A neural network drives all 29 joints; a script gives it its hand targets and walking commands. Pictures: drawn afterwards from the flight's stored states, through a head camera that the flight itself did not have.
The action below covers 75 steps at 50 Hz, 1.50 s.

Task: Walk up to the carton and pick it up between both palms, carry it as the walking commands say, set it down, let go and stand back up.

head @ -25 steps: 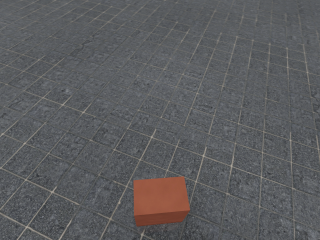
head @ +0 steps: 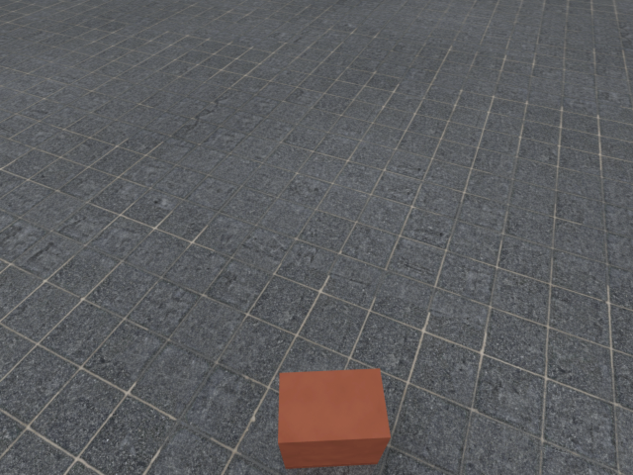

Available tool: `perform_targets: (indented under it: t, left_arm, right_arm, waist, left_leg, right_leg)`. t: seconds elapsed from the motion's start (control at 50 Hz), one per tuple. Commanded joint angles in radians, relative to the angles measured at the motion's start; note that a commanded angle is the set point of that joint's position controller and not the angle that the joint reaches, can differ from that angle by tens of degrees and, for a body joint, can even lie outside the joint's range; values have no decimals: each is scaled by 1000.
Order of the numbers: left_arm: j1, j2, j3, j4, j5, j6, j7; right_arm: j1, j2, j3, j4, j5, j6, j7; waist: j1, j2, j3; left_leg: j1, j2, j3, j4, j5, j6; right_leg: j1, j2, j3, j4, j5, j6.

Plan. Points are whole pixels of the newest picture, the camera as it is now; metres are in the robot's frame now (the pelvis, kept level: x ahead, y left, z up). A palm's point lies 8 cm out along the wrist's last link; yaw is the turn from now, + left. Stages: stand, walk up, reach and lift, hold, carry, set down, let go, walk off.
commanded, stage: walk up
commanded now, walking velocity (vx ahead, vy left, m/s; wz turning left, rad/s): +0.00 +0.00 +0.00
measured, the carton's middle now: (330, 420) +0.38 -0.03 -0.63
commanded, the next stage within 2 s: stand in 0.64 s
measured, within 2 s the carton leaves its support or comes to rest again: neither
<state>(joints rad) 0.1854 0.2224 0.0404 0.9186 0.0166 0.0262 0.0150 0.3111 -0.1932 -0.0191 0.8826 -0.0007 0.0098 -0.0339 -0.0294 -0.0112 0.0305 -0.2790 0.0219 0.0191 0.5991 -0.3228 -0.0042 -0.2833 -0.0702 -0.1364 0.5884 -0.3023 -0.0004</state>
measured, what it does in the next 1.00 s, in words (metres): stands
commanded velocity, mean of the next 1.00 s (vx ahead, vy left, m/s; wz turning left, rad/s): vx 0.00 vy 0.00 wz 0.00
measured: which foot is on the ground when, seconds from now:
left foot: down 0.00-1.00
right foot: down 0.00-1.00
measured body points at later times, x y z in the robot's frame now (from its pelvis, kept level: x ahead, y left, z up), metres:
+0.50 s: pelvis -0.03 +0.00 +0.00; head -0.02 +0.00 +0.45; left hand +0.03 +0.25 -0.14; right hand +0.01 -0.25 -0.14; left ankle +0.00 +0.12 -0.73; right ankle +0.01 -0.12 -0.73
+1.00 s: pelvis -0.03 +0.00 +0.00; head -0.01 +0.00 +0.45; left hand +0.10 +0.24 -0.13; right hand +0.07 -0.25 -0.13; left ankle +0.00 +0.12 -0.73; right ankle +0.00 -0.12 -0.73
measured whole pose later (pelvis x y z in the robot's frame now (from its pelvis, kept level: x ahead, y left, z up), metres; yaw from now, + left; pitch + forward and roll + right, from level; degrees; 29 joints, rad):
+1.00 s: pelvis -0.03 +0.00 +0.00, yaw +0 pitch -1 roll +0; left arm 0.16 0.22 0.04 0.73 0.00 0.14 -0.01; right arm 0.19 -0.22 -0.02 0.74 0.00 0.15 0.00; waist -0.01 -0.01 0.07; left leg -0.32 0.02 0.03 0.62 -0.30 0.00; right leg -0.33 -0.07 -0.12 0.63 -0.29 0.00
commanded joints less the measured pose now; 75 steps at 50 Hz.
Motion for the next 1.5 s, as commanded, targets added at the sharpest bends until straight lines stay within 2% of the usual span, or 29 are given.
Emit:
perform_targets:
  t: [0.0, 0.04, 0.06, 0.1, 0.2, 0.34, 0.36, 0.54, 0.58, 0.6, 0.66, 0.82, 0.84, 0.86, 0.88, 0.96, 1.0, 1.08, 1.1, 1.12, 1.14, 1.2, 1.22, 1.24, 1.28, 1.3, 1.34, 1.38, 1.48]
  left_arm:
    - [56, 59, 12, -13, 13, -14, -2]
    - [74, 22, 7, -18, 7, -10, -5]
    - [37, 46, 19, -22, 14, -11, -5]
    - [103, 46, 16, -15, 13, -5, -4]
    - [89, 46, 10, -8, 18, -20, -2]
    - [96, 62, 9, -27, 22, -13, -8]
    - [96, 59, 14, -20, 26, -13, -2]
    - [104, 72, 27, -38, 22, -19, 4]
    - [94, 60, 16, -43, 16, -29, -10]
    - [116, 61, 17, -42, 19, -36, -4]
    - [91, 80, 10, -28, 16, -37, 5]
    - [75, 105, 19, -31, 17, -21, 4]
    - [-276, 157, 37, -382, -6, 7, -21]
    - [-439, 134, 1, -470, -53, 63, -32]
    - [-344, 142, 6, -437, -82, 111, -36]
    - [-191, 110, -3, -363, -91, 219, -47]
    - [-112, 120, 20, -286, -76, 254, -37]
    - [-89, 116, 72, -194, -1, 269, -52]
    - [-48, 61, 41, -171, -31, 249, -59]
    - [-131, 55, 65, -222, -23, 234, -66]
    - [-131, 96, 90, -190, 0, 209, -72]
    - [-311, 91, 99, -356, -54, 102, -70]
    - [-335, 103, 120, -347, -59, 58, -66]
    - [-399, 93, 109, -407, -91, 31, -58]
    - [-374, 175, 188, -344, -88, -17, -57]
    - [-430, 127, 122, -398, -110, -21, -43]
    - [-405, 178, 127, -392, -87, -34, -22]
    - [-339, 103, 82, -291, -117, 5, -42]
    - [-413, 136, 159, -270, -68, 44, -28]
  right_arm:
    - [19, -79, -22, 19, -15, -12, 1]
    - [44, -56, -14, 44, -20, -6, -2]
    - [32, -61, -10, 29, -18, -8, 0]
    - [28, -90, -14, 20, -18, -12, -1]
    - [27, -69, -19, 31, -17, -4, 5]
    - [9, -107, -20, 20, -23, -8, 6]
    - [35, -73, -15, 28, -18, -6, 7]
    - [15, -89, -9, 7, -14, -15, 10]
    - [1, -78, -2, 14, -19, -25, 14]
    - [-2, -76, -4, 23, -20, -27, 12]
    - [34, -79, -12, 19, -11, -26, 16]
    - [37, -101, -7, 15, -20, -11, 18]
    - [-314, -190, -33, -336, 30, 23, 38]
    - [-621, -223, -4, -494, 50, 91, 45]
    - [-489, -294, -47, -459, 16, 150, 49]
    - [-376, -180, -70, -363, 9, 252, 77]
    - [-297, -153, -37, -289, -17, 289, 82]
    - [-202, -150, -63, -198, -9, 298, 95]
    - [-257, -146, -58, -251, -2, 273, 89]
    - [-318, -121, -61, -317, -7, 258, 91]
    - [-300, -150, -76, -295, -15, 235, 82]
    - [-399, -95, -82, -383, 18, 127, 79]
    - [-454, -67, -42, -385, 33, 93, 74]
    - [-429, -104, -110, -358, 0, 64, 59]
    - [-498, -74, -104, -401, 28, 23, 24]
    - [-423, -45, -109, -359, 48, 16, 24]
    - [-481, -114, -129, -372, 68, 6, 15]
    - [-444, -154, -154, -355, 49, 26, -1]
    - [-618, -173, -165, -374, 70, 52, 24]
  waist:
    - [30, 42, -58]
    - [33, 125, -3]
    - [39, 33, 1]
    - [49, 90, -3]
    - [33, -29, -8]
    - [35, 83, 24]
    - [28, 5, 60]
    - [50, -10, -21]
    - [48, 107, -23]
    - [58, 3, -32]
    - [24, 4, -74]
    - [18, 22, -9]
    - [66, -18, -43]
    - [32, 82, 26]
    - [3, 4, 69]
    - [56, 128, 82]
    - [86, -28, 30]
    - [70, 77, 53]
    - [74, -39, 48]
    - [124, -11, -22]
    - [96, -38, 1]
    - [45, -65, -270]
    - [88, -16, -324]
    - [10, -96, -414]
    - [64, -129, -567]
    - [4, -52, -596]
    - [37, -7, -662]
    - [-5, -43, -604]
    - [83, -10, -550]
  left_leg:
    - [71, 94, -80, -233, 298, 60]
    - [-26, 103, -114, -286, 168, 51]
    - [-54, 106, -142, -309, 149, 53]
    - [-45, 106, -152, -316, 81, 65]
    - [-3, 76, -100, -272, 90, 51]
    - [-25, 75, -116, -316, -33, 47]
    - [-53, 68, -128, -301, -11, 45]
    - [-71, 85, -140, -303, 10, 55]
    - [-49, 71, -90, -277, 74, 38]
    - [-50, 74, -122, -262, 140, 44]
    - [18, 51, -72, -192, 215, 42]
    - [-6, 33, -35, -214, 48, 35]
    - [-229, -18, 6, -46, -207, 44]
    - [-313, 20, -10, -103, -352, 46]
    - [-370, 30, 22, -118, -416, 60]
    - [-376, 47, -17, -68, -276, 24]
    - [-335, -7, 2, 36, -72, 20]
    - [-371, -12, 1, -5, -178, 18]
    - [-419, -33, -10, 13, -61, 29]
    - [-378, -55, -10, 50, -4, 18]
    - [-404, -57, -8, 79, -1, 23]
    - [-413, -49, -20, 215, 209, 31]
    - [-496, -71, -31, 260, 295, 25]
    - [-504, -53, -38, 280, 352, 19]
    - [-680, -77, -19, 313, 297, 30]
    - [-648, -78, -37, 305, 294, 30]
    - [-585, -62, -34, 327, 374, 11]
    - [-630, -63, -9, 303, 365, -5]
    - [-680, -72, -8, 309, 188, 0]
  right_leg:
    - [138, -38, 85, -180, 206, -19]
    - [137, -33, 101, -205, 89, -18]
    - [162, -28, 86, -180, 87, -18]
    - [171, -19, 81, -182, 73, -14]
    - [110, -49, 116, -255, 42, -27]
    - [65, -43, 149, -235, -15, -19]
    - [45, -49, 157, -245, -55, -30]
    - [119, -36, 125, -218, 19, -20]
    - [119, -43, 127, -207, 62, -18]
    - [140, -46, 132, -226, 104, -22]
    - [109, -72, 141, -236, 73, -40]
    - [43, -95, 158, -289, -88, -45]
    - [-157, 51, 113, -19, -241, 22]
    - [-33, 103, 78, 59, -251, -1]
    - [51, 124, 55, 65, -247, 13]
    - [2, 80, 108, 122, -123, -24]
    - [-63, 73, 114, 139, -36, -27]
    - [-63, 85, 117, 131, -91, -19]
    - [-65, 111, 100, 139, -7, -6]
    - [-74, 88, 115, 134, 8, -1]
    - [-111, 84, 135, 150, 23, 6]
    - [-112, 78, 171, 245, 359, 5]
    - [-115, 66, 190, 295, 485, -9]
    - [-150, 70, 178, 324, 591, -8]
    - [-12, 43, 232, 400, 841, -7]
    - [-20, 55, 206, 410, 772, -12]
    - [-71, 77, 201, 402, 719, -7]
    - [-122, 86, 184, 370, 628, 0]
    - [-332, 97, 176, 368, 311, 16]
